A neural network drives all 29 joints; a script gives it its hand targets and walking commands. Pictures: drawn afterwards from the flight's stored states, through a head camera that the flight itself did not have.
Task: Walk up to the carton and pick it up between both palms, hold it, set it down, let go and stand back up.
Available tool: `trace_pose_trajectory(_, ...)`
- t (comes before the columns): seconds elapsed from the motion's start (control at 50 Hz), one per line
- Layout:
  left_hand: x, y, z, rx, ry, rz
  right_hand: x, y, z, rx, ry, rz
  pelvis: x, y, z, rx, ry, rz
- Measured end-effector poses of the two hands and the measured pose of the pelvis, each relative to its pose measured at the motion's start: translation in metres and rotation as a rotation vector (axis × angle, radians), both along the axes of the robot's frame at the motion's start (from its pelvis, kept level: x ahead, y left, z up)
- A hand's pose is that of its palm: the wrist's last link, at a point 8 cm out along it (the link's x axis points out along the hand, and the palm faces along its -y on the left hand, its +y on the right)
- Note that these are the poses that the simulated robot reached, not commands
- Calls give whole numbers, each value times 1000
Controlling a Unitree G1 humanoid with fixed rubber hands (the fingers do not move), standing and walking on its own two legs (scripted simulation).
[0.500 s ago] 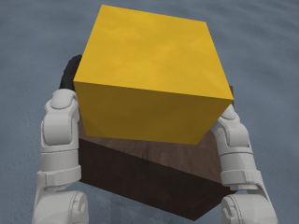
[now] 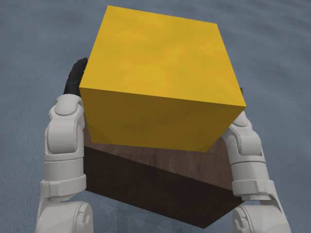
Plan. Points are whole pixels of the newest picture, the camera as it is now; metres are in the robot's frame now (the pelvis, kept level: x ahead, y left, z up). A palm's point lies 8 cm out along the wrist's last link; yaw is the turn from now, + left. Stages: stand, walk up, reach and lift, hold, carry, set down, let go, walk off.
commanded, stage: hold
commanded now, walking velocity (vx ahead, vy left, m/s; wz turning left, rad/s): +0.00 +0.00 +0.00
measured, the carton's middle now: (157, 79) +0.40 -0.01 +0.20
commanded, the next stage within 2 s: none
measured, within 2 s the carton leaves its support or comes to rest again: neither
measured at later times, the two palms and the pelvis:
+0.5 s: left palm (72, 95) +0.35 +0.17 +0.18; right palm (226, 105) +0.35 -0.18 +0.17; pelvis -0.01 -0.01 +0.00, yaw +1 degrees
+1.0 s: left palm (74, 95) +0.36 +0.17 +0.18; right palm (227, 105) +0.36 -0.19 +0.17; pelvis +0.00 -0.01 +0.00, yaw +1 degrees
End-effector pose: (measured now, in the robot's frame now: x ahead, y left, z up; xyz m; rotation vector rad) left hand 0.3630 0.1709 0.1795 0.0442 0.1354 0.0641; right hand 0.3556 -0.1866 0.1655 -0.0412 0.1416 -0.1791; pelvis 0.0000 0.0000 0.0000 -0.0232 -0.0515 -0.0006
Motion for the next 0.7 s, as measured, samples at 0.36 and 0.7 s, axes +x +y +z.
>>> trace_pose_trajectory(0.36, -8, 4, 5, -10, -2, 23, 0, 4, 5, 5, -2, 20, -4, -4, 0, 2, -18, 4)
trace_pose_trajectory(0.7, -7, 2, 3, -10, 7, 12, -3, 2, 1, 12, 8, 7, -9, -6, -1, 1, -20, 9)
